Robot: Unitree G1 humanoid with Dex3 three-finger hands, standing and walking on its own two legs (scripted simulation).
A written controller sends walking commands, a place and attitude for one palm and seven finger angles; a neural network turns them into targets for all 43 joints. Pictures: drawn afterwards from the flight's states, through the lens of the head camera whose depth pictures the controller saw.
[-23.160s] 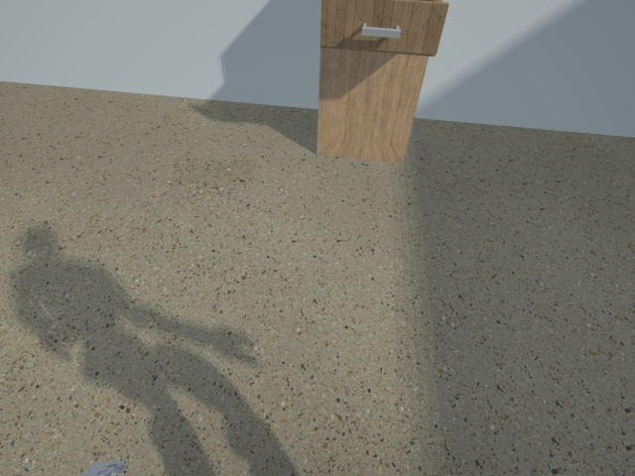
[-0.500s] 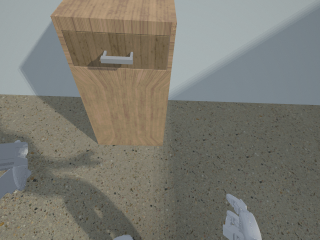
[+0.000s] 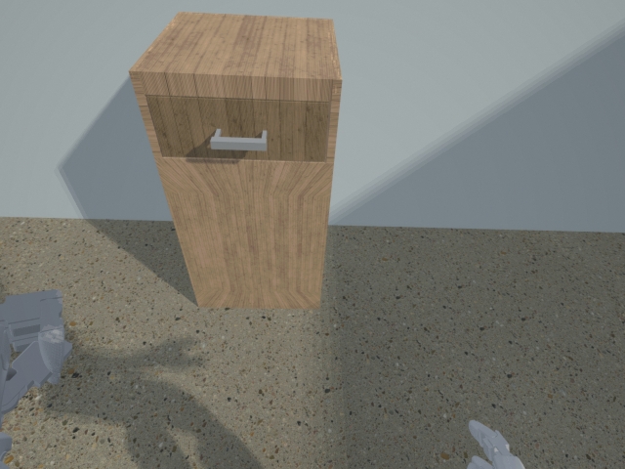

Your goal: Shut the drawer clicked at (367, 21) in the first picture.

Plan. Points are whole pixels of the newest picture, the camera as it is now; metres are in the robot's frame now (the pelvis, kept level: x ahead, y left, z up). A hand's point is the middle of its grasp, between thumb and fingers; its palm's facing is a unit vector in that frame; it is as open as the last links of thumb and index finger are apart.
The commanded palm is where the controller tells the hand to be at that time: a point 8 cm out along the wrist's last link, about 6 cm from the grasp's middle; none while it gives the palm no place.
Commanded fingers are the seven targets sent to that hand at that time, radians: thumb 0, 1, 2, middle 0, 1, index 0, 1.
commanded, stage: stop stepping back and stand still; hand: left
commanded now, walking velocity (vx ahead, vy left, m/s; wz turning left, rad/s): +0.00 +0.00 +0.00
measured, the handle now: (240, 138) +0.82 +0.22 +0.00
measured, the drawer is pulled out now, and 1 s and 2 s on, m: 0.00 0.00 0.00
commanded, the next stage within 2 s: let the arm hang, fingers relaxed in 0.56 s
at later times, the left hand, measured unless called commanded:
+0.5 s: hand (91, 319) +0.22 +0.23 +0.16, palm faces +0.33 -0.83 -0.46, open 3.3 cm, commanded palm +0.16 +0.27 +0.18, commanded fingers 0.00 0.90 0.90 -1.40 -1.60 -1.40 -1.60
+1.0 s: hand out of the picture +0.03 +0.19 -0.17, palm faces +0.04 -0.98 -0.21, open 3.3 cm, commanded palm none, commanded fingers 0.00 0.90 0.90 -0.68 -0.82 -0.68 -0.82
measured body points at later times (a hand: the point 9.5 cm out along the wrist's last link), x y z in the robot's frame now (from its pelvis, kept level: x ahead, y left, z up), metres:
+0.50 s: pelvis +0.03 +0.00 +0.01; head +0.04 +0.00 +0.46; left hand +0.19 +0.28 +0.18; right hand +0.20 -0.24 -0.07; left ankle +0.04 +0.11 -0.73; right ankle +0.02 -0.12 -0.73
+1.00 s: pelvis +0.00 +0.00 +0.00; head +0.02 +0.02 +0.45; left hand +0.03 +0.24 -0.15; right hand +0.06 -0.25 -0.13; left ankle +0.04 +0.11 -0.73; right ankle +0.02 -0.12 -0.73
